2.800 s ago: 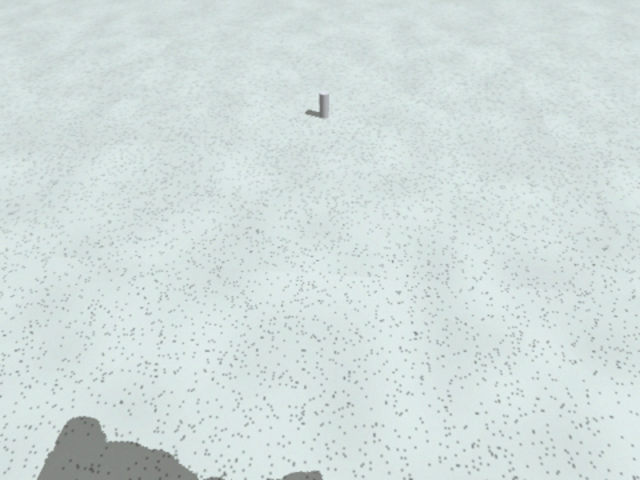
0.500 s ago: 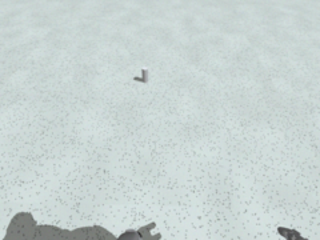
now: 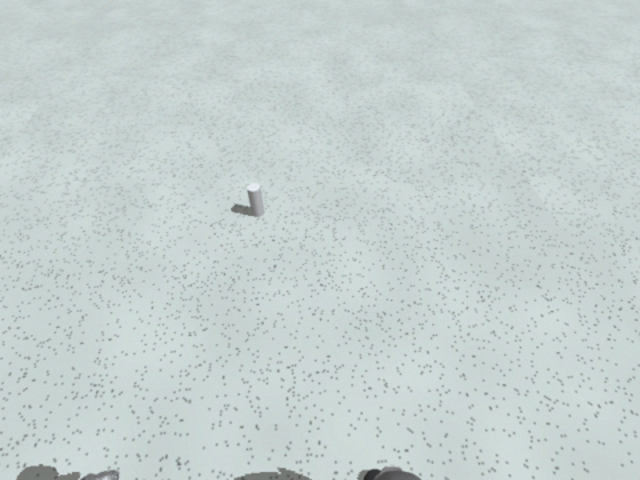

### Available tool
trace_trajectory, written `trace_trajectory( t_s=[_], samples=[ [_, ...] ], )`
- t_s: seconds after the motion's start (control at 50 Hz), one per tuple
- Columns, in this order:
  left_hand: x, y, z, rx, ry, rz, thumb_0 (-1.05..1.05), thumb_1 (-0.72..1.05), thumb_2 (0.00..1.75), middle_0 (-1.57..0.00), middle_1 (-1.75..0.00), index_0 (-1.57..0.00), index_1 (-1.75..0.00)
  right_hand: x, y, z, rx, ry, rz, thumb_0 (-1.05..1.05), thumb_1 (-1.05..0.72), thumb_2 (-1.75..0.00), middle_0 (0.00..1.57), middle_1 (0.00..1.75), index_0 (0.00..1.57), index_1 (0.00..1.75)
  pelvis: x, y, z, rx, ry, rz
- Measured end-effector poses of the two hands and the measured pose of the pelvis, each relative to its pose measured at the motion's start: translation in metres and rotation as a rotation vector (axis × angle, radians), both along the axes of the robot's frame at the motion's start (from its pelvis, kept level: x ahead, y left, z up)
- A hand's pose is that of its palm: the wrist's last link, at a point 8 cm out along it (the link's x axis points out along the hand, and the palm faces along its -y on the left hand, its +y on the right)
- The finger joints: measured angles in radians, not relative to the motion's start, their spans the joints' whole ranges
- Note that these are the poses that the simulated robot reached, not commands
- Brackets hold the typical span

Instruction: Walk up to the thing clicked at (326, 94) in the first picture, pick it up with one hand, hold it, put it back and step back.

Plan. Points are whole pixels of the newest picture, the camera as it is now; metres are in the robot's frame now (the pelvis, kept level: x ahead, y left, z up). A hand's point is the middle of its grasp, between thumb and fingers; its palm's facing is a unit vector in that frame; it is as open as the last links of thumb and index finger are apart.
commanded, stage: walk up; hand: left
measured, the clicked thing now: (255, 200) +1.36 +0.23 -0.69
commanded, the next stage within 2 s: none
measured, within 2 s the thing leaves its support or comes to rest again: neither
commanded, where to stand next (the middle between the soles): +1.04 +0.01 m, yaw +2 degrees
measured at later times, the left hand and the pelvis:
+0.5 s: hand (151, 427) +0.26 +0.25 -0.14, palm faces +0.06 -0.93 -0.37, open 7.4 cm; pelvis +0.25 -0.03 +0.00, yaw +4 degrees
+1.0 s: hand (188, 272) +0.53 +0.24 -0.12, palm faces -0.03 -0.91 -0.41, open 7.4 cm; pelvis +0.47 -0.05 -0.01, yaw +1 degrees
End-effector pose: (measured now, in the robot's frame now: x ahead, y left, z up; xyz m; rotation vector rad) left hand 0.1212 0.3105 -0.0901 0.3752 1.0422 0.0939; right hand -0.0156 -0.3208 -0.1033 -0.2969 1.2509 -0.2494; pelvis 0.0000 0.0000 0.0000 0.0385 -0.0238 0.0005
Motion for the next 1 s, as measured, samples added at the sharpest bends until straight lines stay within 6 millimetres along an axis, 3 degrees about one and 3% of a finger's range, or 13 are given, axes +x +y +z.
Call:
trace_trajectory(
  t_s=[0.08,0.14,0.22,0.3,0.44,0.58,0.66,0.78,0.9,1.0],
  samples=[
    [0.064,-0.024,-0.001,0.018,-0.046,0.008,0.01,0.91,0.9,-0.2,-0.3,-0.2,-0.29,0.059,-0.02,-0.025,0.007,0.018,0.005,0.0,-0.9,-0.9,0.21,0.3,0.21,0.3,0.053,-0.018,-0.013,-0.044,0.007,0.006],
    [0.09,-0.039,0.008,0.013,-0.097,0.033,0.0,0.9,0.9,-0.2,-0.3,-0.2,-0.3,0.113,-0.022,-0.024,0.032,-0.001,0.051,0.01,-0.91,-0.9,0.2,0.3,0.21,0.3,0.083,-0.03,-0.007,-0.015,-0.005,0.017],
    [0.096,-0.047,0.021,0.018,-0.076,0.094,0.0,0.9,0.9,-0.2,-0.3,-0.21,-0.3,0.192,-0.025,-0.009,0.05,-0.09,0.102,0.01,-0.91,-0.9,0.2,0.3,0.21,0.3,0.121,-0.037,0.009,-0.001,-0.018,0.011],
    [0.095,-0.043,0.019,0.036,0.009,0.125,0.0,0.9,0.9,-0.21,-0.3,-0.21,-0.3,0.261,-0.029,0.004,0.046,-0.181,0.137,0.0,-0.91,-0.9,0.2,0.3,0.21,0.3,0.156,-0.039,0.013,-0.023,-0.023,0.01],
    [0.112,-0.025,0.002,0.037,0.09,0.185,0.01,0.9,0.9,-0.21,-0.3,-0.21,-0.3,0.349,-0.022,0.012,0.022,-0.156,0.203,0.0,-0.91,-0.9,0.2,0.3,0.2,0.3,0.219,-0.034,0.007,-0.07,-0.013,0.047],
    [0.158,-0.001,-0.036,0.014,0.168,0.24,0.01,0.9,0.9,-0.2,-0.3,-0.21,-0.3,0.441,0.008,0.011,-0.018,-0.174,0.27,0.0,-0.91,-0.9,0.2,0.3,0.2,0.3,0.293,-0.014,-0.011,-0.036,-0.006,0.061],
    [0.203,-0.004,-0.032,-0.011,0.184,0.192,0.01,0.91,0.9,-0.2,-0.3,-0.2,-0.29,0.467,0.017,0.021,-0.016,-0.24,0.216,0.0,-0.91,-0.9,0.2,0.3,0.21,0.3,0.324,-0.005,-0.003,-0.056,-0.019,0.056],
    [0.282,-0.004,-0.014,-0.021,0.094,0.138,0.01,0.9,0.9,-0.2,-0.3,-0.21,-0.3,0.474,0.012,0.029,-0.015,-0.199,0.162,0.0,-0.9,-0.9,0.21,0.3,0.21,0.3,0.37,-0.008,0.01,-0.037,-0.034,0.047],
    [0.349,-0.011,0.0,0.013,0.075,0.099,0.0,0.9,0.9,-0.2,-0.3,-0.2,-0.3,0.487,-0.016,0.017,-0.006,-0.141,0.115,0.0,-0.9,-0.9,0.21,0.3,0.21,0.3,0.417,-0.022,0.009,-0.01,-0.033,0.027],
    [0.405,-0.028,0.005,0.072,0.046,0.094,0.0,0.9,0.9,-0.2,-0.3,-0.2,-0.3,0.516,-0.05,-0.011,0.013,-0.095,0.08,0.0,-0.9,-0.9,0.21,0.3,0.21,0.3,0.466,-0.046,-0.006,0.005,-0.021,0.02]
  ],
)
